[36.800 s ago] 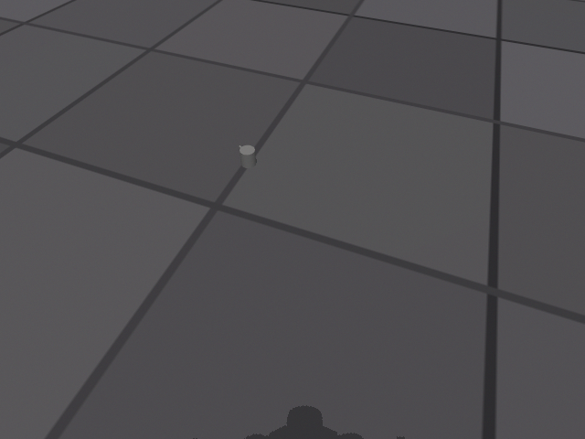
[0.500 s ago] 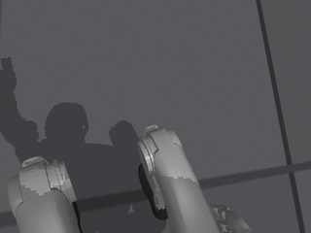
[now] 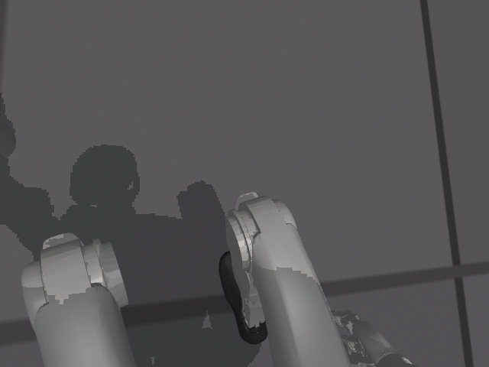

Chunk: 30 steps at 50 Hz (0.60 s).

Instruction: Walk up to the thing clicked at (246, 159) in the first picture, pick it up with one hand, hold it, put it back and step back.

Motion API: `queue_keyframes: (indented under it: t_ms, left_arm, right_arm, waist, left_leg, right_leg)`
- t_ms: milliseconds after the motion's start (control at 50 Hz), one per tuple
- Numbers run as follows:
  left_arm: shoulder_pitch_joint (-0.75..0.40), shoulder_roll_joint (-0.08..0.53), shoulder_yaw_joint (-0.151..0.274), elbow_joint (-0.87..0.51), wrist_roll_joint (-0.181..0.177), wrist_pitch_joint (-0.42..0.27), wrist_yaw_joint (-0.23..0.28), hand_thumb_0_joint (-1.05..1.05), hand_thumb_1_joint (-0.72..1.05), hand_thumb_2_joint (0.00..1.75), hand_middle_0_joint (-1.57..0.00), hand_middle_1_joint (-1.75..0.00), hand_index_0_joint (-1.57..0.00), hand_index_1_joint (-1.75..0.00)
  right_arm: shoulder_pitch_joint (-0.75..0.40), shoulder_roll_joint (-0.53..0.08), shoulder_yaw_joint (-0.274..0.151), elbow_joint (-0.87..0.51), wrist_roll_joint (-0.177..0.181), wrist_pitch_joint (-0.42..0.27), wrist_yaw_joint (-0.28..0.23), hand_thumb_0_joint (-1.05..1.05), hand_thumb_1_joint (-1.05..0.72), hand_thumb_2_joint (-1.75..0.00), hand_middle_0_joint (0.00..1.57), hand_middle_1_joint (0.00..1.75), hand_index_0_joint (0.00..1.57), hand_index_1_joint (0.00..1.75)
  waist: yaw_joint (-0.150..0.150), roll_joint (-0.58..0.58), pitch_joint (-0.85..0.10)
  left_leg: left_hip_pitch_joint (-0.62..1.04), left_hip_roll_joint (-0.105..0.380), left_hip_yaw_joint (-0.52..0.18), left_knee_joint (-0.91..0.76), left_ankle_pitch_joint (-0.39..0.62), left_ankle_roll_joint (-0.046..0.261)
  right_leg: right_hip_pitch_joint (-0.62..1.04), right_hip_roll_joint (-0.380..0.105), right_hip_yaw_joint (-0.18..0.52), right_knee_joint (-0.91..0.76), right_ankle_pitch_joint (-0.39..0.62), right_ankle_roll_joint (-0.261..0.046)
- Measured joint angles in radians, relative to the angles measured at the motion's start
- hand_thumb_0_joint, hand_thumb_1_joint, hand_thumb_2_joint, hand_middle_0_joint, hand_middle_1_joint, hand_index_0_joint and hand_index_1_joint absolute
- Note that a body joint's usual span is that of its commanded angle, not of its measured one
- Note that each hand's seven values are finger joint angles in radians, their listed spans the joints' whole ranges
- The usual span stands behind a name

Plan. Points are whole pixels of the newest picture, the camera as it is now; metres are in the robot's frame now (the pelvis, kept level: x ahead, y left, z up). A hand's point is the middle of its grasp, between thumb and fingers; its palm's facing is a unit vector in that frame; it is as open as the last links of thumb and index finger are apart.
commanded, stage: rest palm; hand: left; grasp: from above
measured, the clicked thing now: out of the picture +0.50 +0.33 -0.27
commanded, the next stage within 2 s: close in 1.00 s
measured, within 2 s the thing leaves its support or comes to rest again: neither
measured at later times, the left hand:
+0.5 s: hand out of the picture +0.47 +0.30 -0.24, palm faces -0.45 -0.13 -0.88, open 13.9 cm
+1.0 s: hand out of the picture +0.47 +0.31 -0.25, palm faces -0.43 -0.13 -0.89, open 13.8 cm
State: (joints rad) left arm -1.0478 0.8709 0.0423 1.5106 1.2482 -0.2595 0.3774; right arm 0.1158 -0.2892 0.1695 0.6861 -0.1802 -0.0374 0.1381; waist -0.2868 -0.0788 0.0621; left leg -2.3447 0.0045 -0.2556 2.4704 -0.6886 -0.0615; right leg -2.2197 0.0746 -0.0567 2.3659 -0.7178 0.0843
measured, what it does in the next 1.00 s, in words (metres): stands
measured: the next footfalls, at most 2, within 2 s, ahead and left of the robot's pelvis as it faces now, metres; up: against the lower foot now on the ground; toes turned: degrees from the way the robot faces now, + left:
none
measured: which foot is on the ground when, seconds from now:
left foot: down 0.00-1.00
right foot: down 0.00-1.00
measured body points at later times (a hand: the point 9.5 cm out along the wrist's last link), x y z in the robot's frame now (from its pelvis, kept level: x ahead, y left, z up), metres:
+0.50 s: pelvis +0.00 +0.01 -0.01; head +0.28 +0.10 +0.33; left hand +0.49 +0.30 -0.19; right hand +0.03 -0.25 -0.09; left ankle +0.07 +0.14 -0.28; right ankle +0.10 -0.14 -0.28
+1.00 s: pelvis +0.00 +0.01 -0.01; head +0.27 +0.13 +0.32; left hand +0.49 +0.31 -0.20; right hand +0.05 -0.25 -0.07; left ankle +0.07 +0.14 -0.28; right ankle +0.10 -0.14 -0.28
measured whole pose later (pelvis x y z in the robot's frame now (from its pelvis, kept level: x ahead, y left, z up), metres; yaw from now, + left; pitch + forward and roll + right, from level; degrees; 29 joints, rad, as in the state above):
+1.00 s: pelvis +0.00 +0.01 -0.01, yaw -4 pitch +28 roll -15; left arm -1.09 0.98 0.08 1.72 1.28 -0.20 0.57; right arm 0.09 -0.31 0.27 0.67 -0.26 -0.16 0.21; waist -0.37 -0.12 0.13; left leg -2.37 0.02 -0.30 2.54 -0.71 -0.03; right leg -2.22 0.09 -0.09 2.38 -0.70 0.08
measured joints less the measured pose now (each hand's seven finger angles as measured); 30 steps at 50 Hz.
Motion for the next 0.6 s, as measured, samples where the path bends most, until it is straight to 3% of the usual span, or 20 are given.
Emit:
queue_keyframes:
  t_ms: [140, 260, 480, 600]
  left_arm:
    - [-0.024, 0.012, 0.027, 0.102, 0.074, 0.021, 0.121, 0.00, -0.49, 1.07, -0.10, -1.08, -0.10, -1.07]
    - [-0.048, 0.025, 0.045, 0.160, 0.076, 0.076, 0.187, 0.00, -0.49, 1.07, -0.09, -1.07, -0.10, -1.06]
    - [-0.052, 0.059, 0.061, 0.185, -0.004, 0.119, 0.162, 0.00, -0.50, 1.02, -0.08, -1.05, -0.09, -1.04]
    - [-0.026, 0.081, 0.084, 0.162, -0.009, 0.096, 0.141, 0.00, -0.51, 1.01, -0.09, -1.04, -0.09, -1.03]
  right_arm:
    - [-0.020, -0.006, 0.014, -0.015, -0.023, -0.027, 0.009, 0.00, -0.90, -0.89, 0.20, 0.30, 0.20, 0.30]
    - [-0.012, -0.003, 0.037, -0.007, -0.040, -0.060, 0.026, 0.00, -0.90, -0.89, 0.20, 0.30, 0.20, 0.30]
    - [0.013, -0.004, 0.081, 0.001, -0.049, -0.107, 0.048, 0.00, -0.90, -0.89, 0.20, 0.30, 0.20, 0.30]
    - [0.013, -0.004, 0.091, -0.007, -0.054, -0.106, 0.052, 0.00, -0.90, -0.89, 0.20, 0.30, 0.21, 0.30]
  waist:
    - [-0.042, -0.018, 0.008]
    - [-0.070, -0.026, 0.022]
    - [-0.089, -0.009, 0.059]
    - [-0.087, -0.014, 0.065]
  left_leg:
    - [-0.015, 0.003, -0.006, 0.015, 0.002, 0.008]
    - [-0.032, 0.008, -0.004, 0.029, 0.010, 0.015]
    - [-0.039, 0.022, -0.013, 0.053, -0.005, 0.027]
    - [-0.027, 0.022, -0.023, 0.057, -0.023, 0.022]
  right_leg:
    - [-0.010, 0.004, -0.007, 0.004, 0.010, -0.011]
    - [-0.028, 0.009, -0.005, 0.013, 0.022, -0.012]
    - [-0.033, 0.023, -0.009, 0.020, 0.021, 0.002]
    - [-0.020, 0.021, -0.017, 0.018, 0.009, 0.004]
